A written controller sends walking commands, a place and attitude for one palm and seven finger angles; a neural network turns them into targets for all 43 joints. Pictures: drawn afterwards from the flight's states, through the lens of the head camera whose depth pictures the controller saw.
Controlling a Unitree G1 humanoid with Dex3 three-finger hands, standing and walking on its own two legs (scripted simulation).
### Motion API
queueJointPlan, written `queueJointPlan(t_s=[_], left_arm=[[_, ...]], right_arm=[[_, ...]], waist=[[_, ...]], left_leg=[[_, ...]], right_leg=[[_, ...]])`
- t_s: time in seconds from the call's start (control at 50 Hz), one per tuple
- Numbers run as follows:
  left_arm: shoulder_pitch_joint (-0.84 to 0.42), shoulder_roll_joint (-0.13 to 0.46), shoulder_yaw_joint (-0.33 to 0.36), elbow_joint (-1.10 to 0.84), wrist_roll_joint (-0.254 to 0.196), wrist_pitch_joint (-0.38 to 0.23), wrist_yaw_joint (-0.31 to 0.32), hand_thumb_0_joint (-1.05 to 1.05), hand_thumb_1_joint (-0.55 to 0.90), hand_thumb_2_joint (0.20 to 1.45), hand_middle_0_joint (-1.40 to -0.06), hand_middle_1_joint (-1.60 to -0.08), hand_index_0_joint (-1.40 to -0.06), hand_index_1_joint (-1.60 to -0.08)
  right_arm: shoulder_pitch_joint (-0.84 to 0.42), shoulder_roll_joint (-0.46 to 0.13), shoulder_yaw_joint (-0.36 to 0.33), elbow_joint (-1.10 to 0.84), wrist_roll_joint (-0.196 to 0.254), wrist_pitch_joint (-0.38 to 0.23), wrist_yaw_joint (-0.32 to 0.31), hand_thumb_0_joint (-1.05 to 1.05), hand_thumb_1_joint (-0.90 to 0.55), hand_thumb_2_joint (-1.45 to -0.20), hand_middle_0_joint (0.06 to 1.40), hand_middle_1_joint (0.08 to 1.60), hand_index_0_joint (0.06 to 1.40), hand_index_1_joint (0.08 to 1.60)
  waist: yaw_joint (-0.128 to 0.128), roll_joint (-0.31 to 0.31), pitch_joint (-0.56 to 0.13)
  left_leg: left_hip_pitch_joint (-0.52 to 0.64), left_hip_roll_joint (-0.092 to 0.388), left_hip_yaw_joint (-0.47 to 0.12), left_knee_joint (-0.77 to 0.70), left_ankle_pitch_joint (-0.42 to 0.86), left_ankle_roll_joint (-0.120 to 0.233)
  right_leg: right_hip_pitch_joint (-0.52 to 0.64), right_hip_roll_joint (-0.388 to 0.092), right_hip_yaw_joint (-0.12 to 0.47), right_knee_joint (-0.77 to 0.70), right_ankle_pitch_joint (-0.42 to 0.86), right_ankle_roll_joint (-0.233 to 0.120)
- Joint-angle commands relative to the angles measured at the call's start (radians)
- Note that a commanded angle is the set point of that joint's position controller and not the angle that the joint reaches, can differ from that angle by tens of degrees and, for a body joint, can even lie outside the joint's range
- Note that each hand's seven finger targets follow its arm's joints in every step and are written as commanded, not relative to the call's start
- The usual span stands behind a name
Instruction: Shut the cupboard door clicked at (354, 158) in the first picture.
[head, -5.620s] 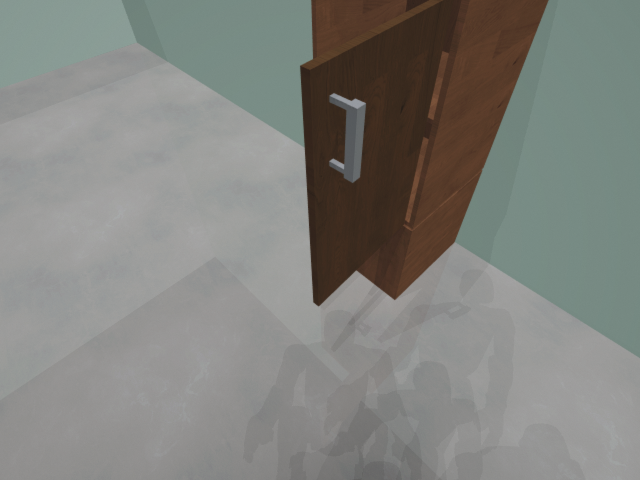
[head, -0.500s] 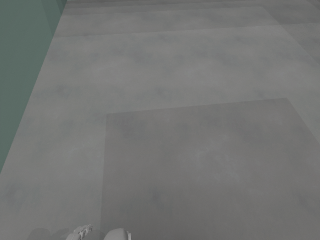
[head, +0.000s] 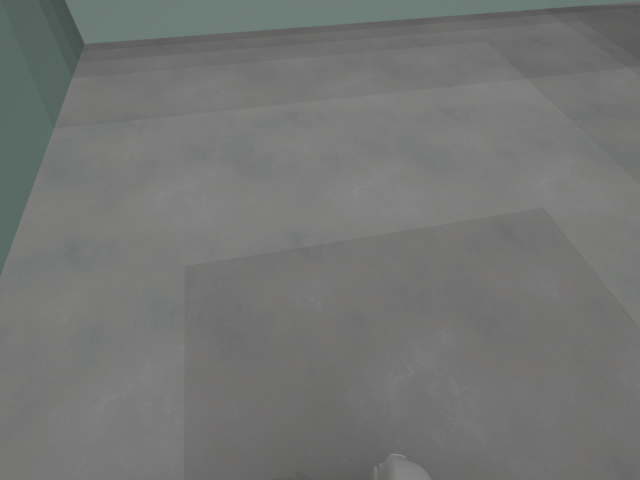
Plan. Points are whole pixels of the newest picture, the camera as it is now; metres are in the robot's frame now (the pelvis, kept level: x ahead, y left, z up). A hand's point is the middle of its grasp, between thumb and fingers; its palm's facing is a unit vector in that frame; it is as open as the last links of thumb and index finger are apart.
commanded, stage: walk to a spot facing it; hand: left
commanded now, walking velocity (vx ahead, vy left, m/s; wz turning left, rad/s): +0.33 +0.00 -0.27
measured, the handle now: out of the picture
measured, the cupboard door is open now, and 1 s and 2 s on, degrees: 93 93 93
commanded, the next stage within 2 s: none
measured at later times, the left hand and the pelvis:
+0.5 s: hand (234, 423) +0.23 +0.15 -0.18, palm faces +0.19 -0.96 -0.20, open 7.2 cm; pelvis +0.19 -0.05 -0.01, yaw +10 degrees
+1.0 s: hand (228, 397) +0.26 +0.16 -0.16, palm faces +0.43 -0.85 -0.29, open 7.4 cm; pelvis +0.25 -0.08 -0.02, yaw +27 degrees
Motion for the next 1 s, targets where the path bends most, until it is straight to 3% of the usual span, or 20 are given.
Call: queueJointPlan(t_s=[0.0,0.06,0.08,0.1,0.14,0.22,0.44,0.5,0.52,0.54,0.56,0.6,0.7,0.82,0.88,0.9,0.92,0.94,0.96,0.98], left_arm=[[-0.077,0.035,0.008,-0.078,-0.002,-0.022,-0.003,0.0,0.9,0.9,-0.2,-0.3,-0.2,-0.3],[0.209,0.125,0.036,0.008,0.003,-0.043,0.011,0.0,0.9,0.9,-0.2,-0.3,-0.2,-0.3],[0.354,0.238,0.068,0.048,0.007,-0.054,0.029,0.0,0.9,0.9,-0.2,-0.3,-0.2,-0.3],[0.362,0.278,0.069,0.053,-0.021,-0.053,0.038,0.0,0.9,0.9,-0.2,-0.3,-0.2,-0.3],[0.188,0.188,0.035,0.016,-0.025,-0.052,0.053,0.0,0.9,0.9,-0.2,-0.3,-0.2,-0.3],[0.05,0.064,-0.016,-0.009,-0.021,-0.067,0.055,0.0,0.9,0.9,-0.2,-0.3,-0.2,-0.3],[0.071,0.138,0.017,-0.028,-0.011,-0.03,0.067,0.0,0.9,0.9,-0.2,-0.3,-0.2,-0.3],[0.055,0.178,0.029,-0.045,-0.014,-0.022,0.064,0.0,0.9,0.9,-0.2,-0.3,-0.2,-0.3],[0.048,0.181,0.03,-0.057,-0.019,-0.018,0.06,0.0,0.9,0.9,-0.2,-0.3,-0.2,-0.3],[0.057,0.142,0.027,-0.088,-0.03,-0.013,0.056,0.0,0.9,0.9,-0.2,-0.3,-0.2,-0.3],[-0.011,0.116,0.006,-0.142,-0.034,-0.006,0.056,0.0,0.9,0.9,-0.2,-0.3,-0.2,-0.3],[-0.07,0.122,0.021,-0.174,-0.016,0.013,0.06,0.0,0.9,0.9,-0.2,-0.3,-0.2,-0.3],[-0.002,0.105,0.025,-0.136,-0.013,0.036,0.05,0.0,0.9,0.9,-0.2,-0.3,-0.2,-0.3],[-0.017,0.105,0.021,-0.171,-0.015,0.036,0.053,0.0,0.9,0.9,-0.2,-0.3,-0.2,-0.3],[0.076,0.129,0.03,-0.161,-0.017,0.022,0.058,0.0,0.9,0.9,-0.2,-0.3,-0.2,-0.3],[0.12,0.186,0.042,-0.157,-0.009,0.012,0.066,0.0,0.9,0.9,-0.2,-0.3,-0.2,-0.3],[0.137,0.294,0.063,-0.162,0.006,0.004,0.074,0.0,0.9,0.9,-0.2,-0.3,-0.2,-0.3],[0.11,0.304,0.054,-0.177,-0.002,0.005,0.079,0.0,0.9,0.9,-0.2,-0.3,-0.2,-0.3],[0.036,0.269,0.044,-0.196,-0.005,0.008,0.08,0.0,0.9,0.9,-0.2,-0.3,-0.2,-0.3],[0.0,0.226,0.039,-0.203,-0.004,0.003,0.08,0.0,0.9,0.9,-0.2,-0.3,-0.2,-0.3]], right_arm=[[0.087,-0.141,-0.019,-0.008,-0.007,0.003,-0.001,0.0,-0.9,-0.9,0.2,0.3,0.2,0.3],[0.045,-0.138,-0.013,-0.011,0.008,0.009,0.003,0.0,-0.9,-0.9,0.2,0.3,0.2,0.3],[0.048,-0.078,-0.002,-0.035,0.024,0.006,0.008,0.0,-0.9,-0.9,0.2,0.3,0.2,0.3],[0.026,-0.083,-0.005,-0.054,0.031,0.012,0.006,0.0,-0.9,-0.9,0.2,0.3,0.2,0.3],[-0.032,-0.062,-0.01,-0.032,0.03,0.022,-0.002,0.0,-0.9,-0.9,0.2,0.3,0.2,0.3],[0.077,0.007,0.003,0.04,0.02,0.069,-0.009,0.0,-0.9,-0.9,0.2,0.3,0.2,0.3],[-0.158,-0.029,-0.002,-0.085,0.016,0.095,0.017,0.0,-0.9,-0.9,0.2,0.3,0.2,0.3],[-0.113,-0.073,-0.011,-0.101,0.008,0.09,0.021,0.0,-0.9,-0.9,0.2,0.3,0.2,0.3],[-0.047,-0.111,-0.022,-0.091,0.004,0.086,0.019,0.0,-0.9,-0.9,0.2,0.3,0.2,0.3],[0.015,-0.207,-0.043,-0.095,-0.005,0.075,0.011,0.0,-0.9,-0.9,0.2,0.3,0.2,0.3],[0.051,-0.283,-0.054,-0.091,0.004,0.075,-0.002,0.0,-0.9,-0.9,0.2,0.3,0.2,0.3],[-0.019,-0.274,-0.062,-0.113,0.008,0.073,-0.015,0.0,-0.9,-0.9,0.2,0.3,0.2,0.3],[-0.163,-0.238,-0.051,-0.163,0.006,0.065,-0.02,0.0,-0.9,-0.9,0.2,0.3,0.2,0.3],[-0.188,-0.266,-0.075,-0.184,0.002,0.088,-0.006,0.0,-0.9,-0.9,0.2,0.3,0.2,0.3],[-0.246,-0.257,-0.082,-0.21,0.011,0.099,-0.001,0.0,-0.9,-0.9,0.2,0.3,0.2,0.3],[-0.26,-0.212,-0.078,-0.226,0.02,0.102,0.004,0.0,-0.9,-0.9,0.2,0.3,0.2,0.3],[-0.264,-0.133,-0.066,-0.251,0.024,0.103,0.011,0.0,-0.9,-0.9,0.2,0.3,0.2,0.3],[-0.303,-0.181,-0.072,-0.257,0.016,0.104,0.016,0.0,-0.9,-0.9,0.2,0.3,0.2,0.3],[-0.274,-0.17,-0.073,-0.26,0.014,0.109,0.023,0.0,-0.9,-0.9,0.2,0.3,0.2,0.3],[-0.264,-0.157,-0.073,-0.227,0.012,0.121,0.025,0.0,-0.9,-0.9,0.2,0.3,0.2,0.3]], waist=[[-0.018,0.126,0.065],[0.125,-0.009,-0.075],[0.175,-0.283,-0.17],[0.148,-0.299,-0.198],[0.078,-0.123,-0.082],[-0.038,-0.105,-0.047],[0.011,-0.136,0.001],[-0.028,-0.09,-0.052],[-0.062,-0.018,-0.104],[-0.086,0.231,-0.165],[-0.107,0.354,-0.189],[-0.073,0.128,-0.15],[-0.003,0.133,-0.129],[-0.013,0.176,-0.118],[0.037,0.157,-0.127],[0.063,0.015,-0.127],[0.078,-0.316,-0.097],[0.082,-0.296,-0.06],[0.033,-0.166,-0.04],[0.011,-0.198,-0.039]], left_leg=[[-0.067,0.253,-0.076,-0.127,0.227,0.103],[-0.201,0.158,0.009,0.284,0.397,0.041],[-0.449,0.025,0.055,0.614,0.073,-0.004],[-0.541,-0.017,-0.09,0.859,-0.307,-0.007],[-0.538,0.066,-0.217,0.901,-0.151,-0.004],[-0.373,0.083,-0.209,0.731,-0.019,-0.032],[-0.444,0.04,-0.095,0.414,-0.048,-0.032],[-0.286,-0.011,-0.073,0.253,0.037,-0.004],[-0.143,-0.007,-0.103,0.175,0.231,0.018],[0.005,0.201,-0.41,0.094,0.58,0.136],[0.063,0.385,-0.67,0.047,0.887,0.278],[-0.062,0.35,-0.619,0.007,0.502,0.262],[-0.162,0.198,-0.449,-0.01,0.339,0.166],[-0.211,0.156,-0.495,0.008,0.227,0.158],[-0.325,0.101,-0.49,0.088,0.181,0.113],[-0.454,0.026,-0.433,0.196,0.047,0.059],[-0.634,-0.128,-0.241,0.46,-0.216,-0.033],[-0.605,-0.082,-0.266,0.706,-0.323,-0.027],[-0.573,-0.057,-0.293,0.791,-0.26,-0.021],[-0.56,-0.044,-0.274,0.859,-0.205,-0.032]], right_leg=[[0.105,0.029,-0.061,-0.145,0.034,-0.02],[0.544,0.047,-0.003,-0.265,-0.009,-0.082],[0.757,-0.213,0.379,-0.386,-0.035,-0.175],[0.741,-0.363,0.57,-0.54,0.021,-0.24],[0.508,-0.313,0.372,-0.555,0.091,-0.181],[0.296,-0.221,0.011,-0.577,0.403,-0.094],[0.452,-0.29,-0.104,-0.439,0.511,-0.115],[0.445,-0.269,-0.159,-0.248,0.557,-0.066],[0.37,-0.235,-0.186,-0.104,0.478,-0.023],[0.175,-0.106,-0.211,0.127,0.109,0.058],[-0.001,0.008,-0.087,0.37,-0.476,0.084],[-0.042,-0.014,0.054,0.442,-0.385,0.068],[0.017,0.011,0.073,0.305,-0.21,0.087],[0.155,0.073,0.028,-0.01,-0.225,0.083],[0.36,0.087,0.011,-0.282,-0.063,0.075],[0.486,-0.024,0.115,-0.449,-0.077,0.046],[0.533,-0.317,0.436,-0.576,-0.103,-0.062],[0.384,-0.431,0.475,-0.583,-0.007,-0.139],[0.318,-0.394,0.354,-0.563,0.007,-0.155],[0.31,-0.316,0.295,-0.531,0.057,-0.128]])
